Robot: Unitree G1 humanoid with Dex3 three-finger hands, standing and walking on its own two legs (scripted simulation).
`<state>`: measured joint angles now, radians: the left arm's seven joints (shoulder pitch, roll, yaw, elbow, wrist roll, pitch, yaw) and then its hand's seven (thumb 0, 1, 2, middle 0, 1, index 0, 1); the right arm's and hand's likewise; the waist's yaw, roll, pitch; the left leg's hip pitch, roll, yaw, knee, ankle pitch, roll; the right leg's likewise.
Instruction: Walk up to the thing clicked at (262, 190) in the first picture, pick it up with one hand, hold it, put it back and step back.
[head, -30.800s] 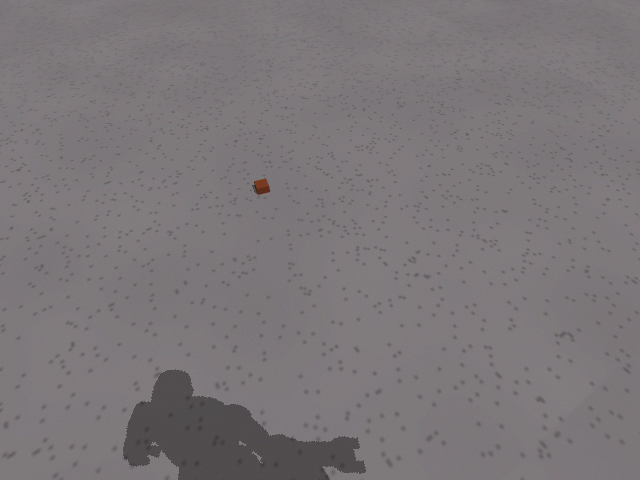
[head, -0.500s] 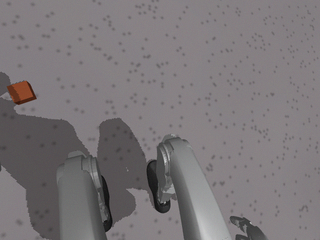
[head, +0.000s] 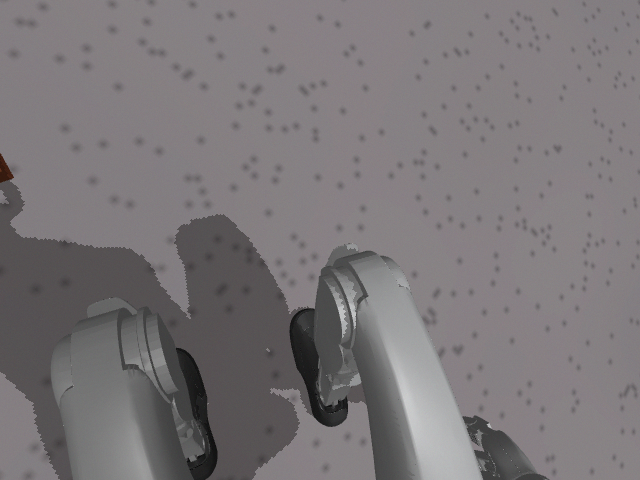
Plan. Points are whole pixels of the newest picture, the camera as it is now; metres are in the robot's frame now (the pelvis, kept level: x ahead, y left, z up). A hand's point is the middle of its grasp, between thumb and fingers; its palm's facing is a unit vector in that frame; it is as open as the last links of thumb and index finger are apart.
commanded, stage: approach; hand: left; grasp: from above
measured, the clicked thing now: out of the picture +0.52 +0.37 -0.32
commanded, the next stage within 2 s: rest palm in 0.20 s
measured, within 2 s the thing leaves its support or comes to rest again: neither
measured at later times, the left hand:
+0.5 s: hand out of the picture +0.50 +0.37 -0.23, palm faces -0.27 -0.23 -0.94, open 14.2 cm
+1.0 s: hand out of the picture +0.49 +0.37 -0.26, palm faces -0.38 -0.23 -0.90, open 14.4 cm
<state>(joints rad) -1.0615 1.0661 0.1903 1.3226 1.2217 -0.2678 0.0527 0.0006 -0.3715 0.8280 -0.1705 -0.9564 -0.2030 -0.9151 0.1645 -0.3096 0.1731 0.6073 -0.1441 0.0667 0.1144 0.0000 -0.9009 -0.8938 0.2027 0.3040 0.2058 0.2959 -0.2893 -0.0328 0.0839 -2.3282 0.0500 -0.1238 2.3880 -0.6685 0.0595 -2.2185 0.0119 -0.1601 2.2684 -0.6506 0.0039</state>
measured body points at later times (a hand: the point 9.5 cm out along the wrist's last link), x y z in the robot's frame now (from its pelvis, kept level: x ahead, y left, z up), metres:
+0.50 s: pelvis +0.00 +0.00 -0.03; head +0.30 +0.10 +0.29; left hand +0.51 +0.38 -0.18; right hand +0.04 -0.26 -0.10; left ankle +0.08 +0.11 -0.31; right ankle +0.11 -0.11 -0.31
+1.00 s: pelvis +0.00 +0.00 -0.03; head +0.30 +0.11 +0.28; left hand +0.50 +0.38 -0.21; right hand +0.03 -0.26 -0.08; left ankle +0.08 +0.11 -0.31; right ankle +0.11 -0.11 -0.31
